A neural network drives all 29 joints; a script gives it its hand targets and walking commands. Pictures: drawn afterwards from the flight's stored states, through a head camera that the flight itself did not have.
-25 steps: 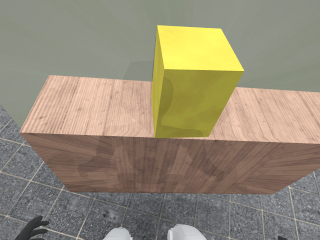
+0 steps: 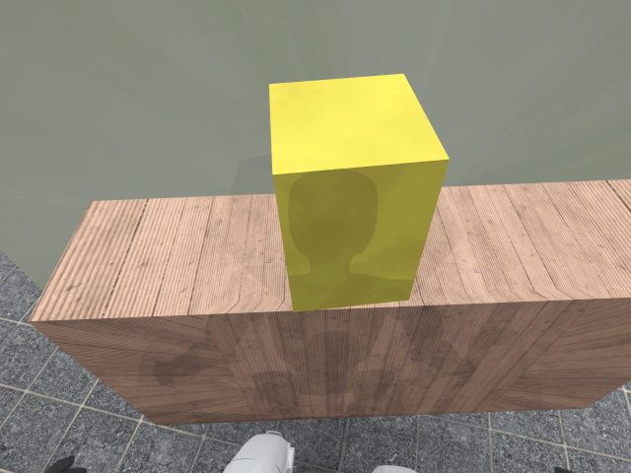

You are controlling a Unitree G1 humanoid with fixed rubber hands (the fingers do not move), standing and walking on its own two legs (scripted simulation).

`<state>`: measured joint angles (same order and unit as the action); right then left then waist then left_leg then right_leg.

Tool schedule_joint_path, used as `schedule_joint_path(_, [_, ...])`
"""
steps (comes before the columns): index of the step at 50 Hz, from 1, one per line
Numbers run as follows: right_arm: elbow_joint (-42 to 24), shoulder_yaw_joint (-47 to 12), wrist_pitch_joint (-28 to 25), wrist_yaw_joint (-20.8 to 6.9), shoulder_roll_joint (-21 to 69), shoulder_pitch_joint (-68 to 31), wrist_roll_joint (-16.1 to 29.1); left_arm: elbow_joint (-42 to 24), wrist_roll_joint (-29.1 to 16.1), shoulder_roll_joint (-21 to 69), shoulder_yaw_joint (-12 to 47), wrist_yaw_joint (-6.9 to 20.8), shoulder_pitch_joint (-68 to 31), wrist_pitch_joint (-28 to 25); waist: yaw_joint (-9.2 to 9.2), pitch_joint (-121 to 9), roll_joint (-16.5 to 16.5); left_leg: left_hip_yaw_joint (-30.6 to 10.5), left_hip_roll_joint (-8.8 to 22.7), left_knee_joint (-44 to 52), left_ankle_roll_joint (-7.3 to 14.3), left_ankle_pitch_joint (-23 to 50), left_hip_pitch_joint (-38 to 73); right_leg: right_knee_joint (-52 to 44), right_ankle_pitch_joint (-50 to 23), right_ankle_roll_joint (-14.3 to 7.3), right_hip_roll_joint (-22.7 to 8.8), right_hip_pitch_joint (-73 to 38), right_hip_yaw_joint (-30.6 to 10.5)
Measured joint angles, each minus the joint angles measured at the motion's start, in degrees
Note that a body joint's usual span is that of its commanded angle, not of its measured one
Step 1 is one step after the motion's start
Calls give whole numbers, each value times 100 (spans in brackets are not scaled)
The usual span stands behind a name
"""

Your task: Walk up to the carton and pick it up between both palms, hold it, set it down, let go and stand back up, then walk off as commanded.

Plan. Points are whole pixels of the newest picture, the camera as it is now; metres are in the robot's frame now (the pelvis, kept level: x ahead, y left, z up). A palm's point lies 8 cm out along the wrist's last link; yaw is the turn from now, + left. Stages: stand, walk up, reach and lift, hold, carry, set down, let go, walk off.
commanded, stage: walk up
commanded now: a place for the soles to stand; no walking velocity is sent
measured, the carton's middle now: (344, 201) +0.48 -0.03 +0.06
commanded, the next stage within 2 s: none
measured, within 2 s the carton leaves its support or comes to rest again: neither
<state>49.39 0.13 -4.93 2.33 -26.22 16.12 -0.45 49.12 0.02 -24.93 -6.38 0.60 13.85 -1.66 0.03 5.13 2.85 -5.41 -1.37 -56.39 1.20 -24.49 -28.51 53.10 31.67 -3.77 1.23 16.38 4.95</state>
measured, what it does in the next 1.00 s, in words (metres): steps on the spot: left foot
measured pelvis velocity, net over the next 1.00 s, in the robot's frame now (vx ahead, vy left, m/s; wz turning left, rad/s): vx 0.01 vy -0.01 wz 0.01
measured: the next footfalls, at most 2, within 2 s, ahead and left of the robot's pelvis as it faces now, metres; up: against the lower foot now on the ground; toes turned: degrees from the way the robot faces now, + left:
left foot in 0.02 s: +0.14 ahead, +0.13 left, +0.00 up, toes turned -5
left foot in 1.42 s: +0.12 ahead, +0.11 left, +0.00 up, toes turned -5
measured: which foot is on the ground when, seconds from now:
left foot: up 0.00-0.00, down 0.02-1.00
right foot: down 0.00-1.00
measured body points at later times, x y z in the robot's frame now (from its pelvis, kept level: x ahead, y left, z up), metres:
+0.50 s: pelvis +0.02 -0.01 +0.00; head +0.04 -0.01 +0.45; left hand +0.09 +0.32 -0.11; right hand +0.10 -0.35 -0.10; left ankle +0.10 +0.13 -0.69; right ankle +0.01 -0.09 -0.69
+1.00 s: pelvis +0.01 -0.01 +0.00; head +0.03 -0.02 +0.45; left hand +0.10 +0.32 -0.10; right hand +0.09 -0.34 -0.11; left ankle +0.10 +0.13 -0.69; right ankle +0.01 -0.11 -0.68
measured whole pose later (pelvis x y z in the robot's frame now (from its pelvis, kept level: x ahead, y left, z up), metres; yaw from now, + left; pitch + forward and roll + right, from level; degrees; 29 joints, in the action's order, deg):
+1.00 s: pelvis +0.01 -0.01 +0.00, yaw +0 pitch -4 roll +0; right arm 49.4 0.2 -3.6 3.9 -25.5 15.4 -0.4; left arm 48.6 0.0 -23.7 -4.7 0.0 13.3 0.5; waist 0.0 5.9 0.4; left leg -5.3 -1.2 -52.0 -1.1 -20.5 -27.3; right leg 57.4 33.0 -0.8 0.2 21.0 3.0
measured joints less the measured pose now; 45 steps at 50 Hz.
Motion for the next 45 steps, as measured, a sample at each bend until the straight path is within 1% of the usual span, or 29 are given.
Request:
schedule_joint_path(1, [-1,0,0,3,7,1,0,-18,0,1,18,-10,0,8,-1,-2,2,-1,13,317,41,-2,31,0,20,25,1,1,8])
schedule_joint_path(2, [0,0,0,12,30,0,0,-47,0,0,34,-16,0,23,1,0,-29,6,10,526,9,424,64,8,41,53,-14,0,4])
schedule_joint_path(3, [1,0,-3,25,70,0,0,-85,0,1,49,-22,-1,38,1,20,-101,32,-17,548,-80,624,78,87,26,73,-65,19,2])
schedule_joint_path(4, [2,1,-3,41,100,8,0,-126,0,13,76,-23,-2,52,-2,26,-140,36,-21,530,-149,641,86,277,-92,138,-70,88,4])
schedule_joint_path(5, [2,0,-3,48,130,13,0,-178,0,13,99,-23,-3,73,-2,26,-188,34,-21,535,-169,612,101,500,-56,190,-46,174,-20])
schedule_joint_path(7, [1,1,-3,60,174,12,0,-278,0,11,102,-26,-9,122,0,25,-319,37,-21,609,-145,589,125,716,204,231,-22,322,-69])
schedule_joint_path(9, [1,1,-3,74,179,13,0,-331,0,4,102,-8,-8,137,1,25,-460,38,-21,658,-124,594,125,719,325,221,-35,405,-104])
schedule_joint_path(12, [1,0,-3,75,180,12,0,-303,0,-3,102,54,-7,158,2,24,-669,39,-21,661,-202,590,121,679,424,207,-95,419,-143])
schedule_joint_path(14, [0,0,0,70,180,3,0,-222,0,-6,102,79,-4,160,6,21,-792,44,-23,649,-242,582,96,216,237,188,-150,351,-151])
schedule_joint_path(15, [3,0,19,66,179,-24,0,-139,0,-1,101,77,-4,148,2,35,-817,37,-4,599,-226,550,81,86,-65,142,-138,335,-135])
schedule_joint_path(17, [4,0,83,66,189,-29,0,76,0,42,116,53,8,124,3,36,-808,0,-10,388,-84,268,77,89,-168,34,-75,289,-105])
schedule_joint_path(19, [3,1,92,66,145,-29,0,216,0,87,147,32,7,99,2,37,-747,-2,-30,267,-21,199,75,83,-128,-9,-53,277,-103])
schedule_joint_path(24, [1,0,92,66,25,-33,0,272,0,155,179,-44,5,16,2,58,-397,-4,-28,409,115,185,86,73,-81,30,-43,277,-47])
schedule_joint_path(25, [1,-1,92,66,44,-42,0,270,0,153,179,-64,5,15,2,59,-354,-3,-28,456,41,330,92,73,-75,45,-52,276,-49])
schedule_joint_path(26, [2,-1,92,67,73,-44,0,251,0,152,180,-77,4,15,2,59,-323,-2,-31,473,-85,395,95,73,-82,69,-65,277,-50])
schedule_joint_path(27, [2,0,90,67,97,-44,0,218,0,153,180,-83,4,15,1,61,-282,-4,-25,475,-139,410,98,120,-135,137,-70,304,-48])
schedule_joint_path(28, [2,0,90,67,115,-44,0,170,0,152,179,-92,2,22,1,60,-245,-5,-14,475,-142,408,104,196,-203,256,-70,346,-51])
schedule_joint_path(29, [2,0,90,69,138,-44,0,111,0,140,178,-100,-7,40,1,60,-229,-5,-11,475,-123,405,106,268,-69,343,-70,380,-69])
schedule_joint_path(30, [2,0,90,73,163,-44,0,52,0,118,178,-101,-20,61,1,59,-233,-4,-12,476,-114,405,105,280,165,362,-70,391,-102])
schedule_joint_path(31, [2,0,90,76,189,-43,0,0,0,87,179,-95,-32,72,1,59,-255,-4,-12,476,-125,405,105,281,361,331,-70,391,-142])
schedule_joint_path(32, [1,0,90,76,215,-44,0,-39,0,55,173,-80,-38,74,1,59,-293,-4,-12,475,-162,405,105,280,402,277,-79,391,-170])
schedule_joint_path(34, [2,0,93,76,237,-56,0,-24,0,35,150,-55,-35,71,2,59,-359,-2,-9,450,-196,396,106,215,-99,132,-82,396,-163])
schedule_joint_path(35, [3,0,112,75,237,-64,0,36,0,42,150,-44,-35,59,2,59,-376,-3,-11,405,-126,308,106,211,-222,71,-75,386,-157])
schedule_joint_path(36, [3,1,130,78,226,-69,0,98,0,57,154,-32,-35,54,2,59,-382,-2,-16,346,-72,200,103,210,-198,33,-69,373,-158])
schedule_joint_path(38, [2,2,137,78,147,-69,0,182,0,106,170,-22,-35,42,2,59,-343,-2,-19,271,4,86,102,205,-111,14,-70,370,-157])
schedule_joint_path(42, [2,1,137,78,-31,-68,0,245,0,176,186,-45,-36,17,2,71,-187,-3,-19,294,82,15,101,195,-90,64,-81,370,-155])
schedule_joint_path(43, [2,0,137,78,-42,-68,0,245,0,176,185,-58,-36,16,2,72,-163,-3,-18,316,66,5,103,194,-89,76,-86,368,-155])
schedule_joint_path(44, [2,0,137,78,-33,-68,0,241,0,175,185,-75,-37,16,2,72,-157,3,-18,335,5,78,102,194,-88,88,-97,366,-155])
schedule_joint_path(45, [1,0,137,78,-14,-68,0,229,0,175,185,-83,-37,15,1,71,-160,10,-18,411,-51,355,113,194,-87,103,-111,366,-154])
